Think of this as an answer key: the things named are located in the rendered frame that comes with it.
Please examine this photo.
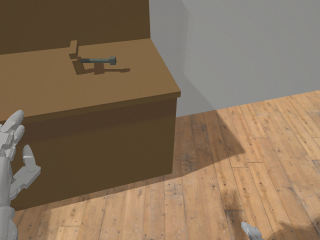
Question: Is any robot left hand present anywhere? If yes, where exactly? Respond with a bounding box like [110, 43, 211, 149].
[0, 109, 41, 207]

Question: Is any tap lever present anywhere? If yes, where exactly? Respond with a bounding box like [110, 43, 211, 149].
[80, 56, 117, 65]

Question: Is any robot right hand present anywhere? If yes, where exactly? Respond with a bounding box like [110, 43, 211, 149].
[241, 222, 265, 240]

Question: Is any counter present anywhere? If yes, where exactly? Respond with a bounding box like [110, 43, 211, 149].
[0, 0, 181, 211]

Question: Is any left robot forearm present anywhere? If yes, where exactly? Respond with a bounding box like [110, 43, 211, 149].
[0, 206, 18, 240]

